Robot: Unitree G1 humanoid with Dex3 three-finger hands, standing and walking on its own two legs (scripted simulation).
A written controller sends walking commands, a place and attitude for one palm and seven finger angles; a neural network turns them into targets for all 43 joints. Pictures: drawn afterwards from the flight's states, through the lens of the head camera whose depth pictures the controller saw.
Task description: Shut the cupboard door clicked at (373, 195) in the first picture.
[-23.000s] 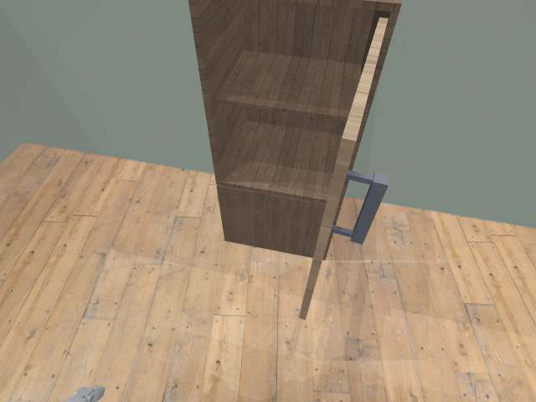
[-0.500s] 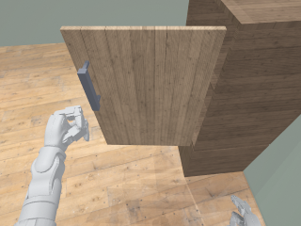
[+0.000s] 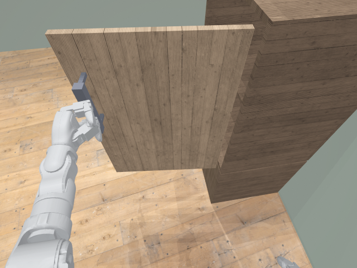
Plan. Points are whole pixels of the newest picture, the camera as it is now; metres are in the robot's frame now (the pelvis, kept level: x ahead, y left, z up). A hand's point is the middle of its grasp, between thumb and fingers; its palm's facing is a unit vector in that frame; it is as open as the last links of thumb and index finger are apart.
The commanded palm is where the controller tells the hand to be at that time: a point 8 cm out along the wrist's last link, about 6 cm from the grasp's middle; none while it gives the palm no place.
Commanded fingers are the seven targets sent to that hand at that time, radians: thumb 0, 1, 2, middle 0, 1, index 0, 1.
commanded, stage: bring the fist close to the handle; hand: left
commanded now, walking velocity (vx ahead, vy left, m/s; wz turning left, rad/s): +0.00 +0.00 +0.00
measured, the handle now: (91, 104) +0.48 +0.22 +0.08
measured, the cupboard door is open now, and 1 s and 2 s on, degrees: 83 75 62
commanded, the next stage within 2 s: push the door shut along its arc in 0.26 s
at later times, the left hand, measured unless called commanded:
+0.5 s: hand (96, 129) +0.40 +0.19 +0.09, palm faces +0.05 -1.00 -0.03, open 3.1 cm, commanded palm +0.39 +0.24 +0.09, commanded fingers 0.00 0.90 0.90 -1.30 -1.50 -1.30 -1.50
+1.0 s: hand (104, 108) +0.46 +0.18 +0.09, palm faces -0.13 -0.99 -0.02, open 3.3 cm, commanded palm +0.46 +0.23 +0.09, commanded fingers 0.00 0.90 0.90 -1.30 -1.50 -1.30 -1.50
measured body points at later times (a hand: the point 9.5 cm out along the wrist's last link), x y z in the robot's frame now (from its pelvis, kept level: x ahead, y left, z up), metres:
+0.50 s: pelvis -0.01 +0.00 +0.00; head +0.04 +0.00 +0.45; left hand +0.39 +0.24 +0.09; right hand +0.10 -0.25 -0.11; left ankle +0.00 +0.12 -0.71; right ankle -0.01 -0.11 -0.71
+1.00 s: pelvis -0.01 +0.01 -0.01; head +0.08 +0.01 +0.43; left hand +0.46 +0.24 +0.09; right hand +0.01 -0.27 -0.13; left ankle +0.00 +0.12 -0.71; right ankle -0.01 -0.11 -0.71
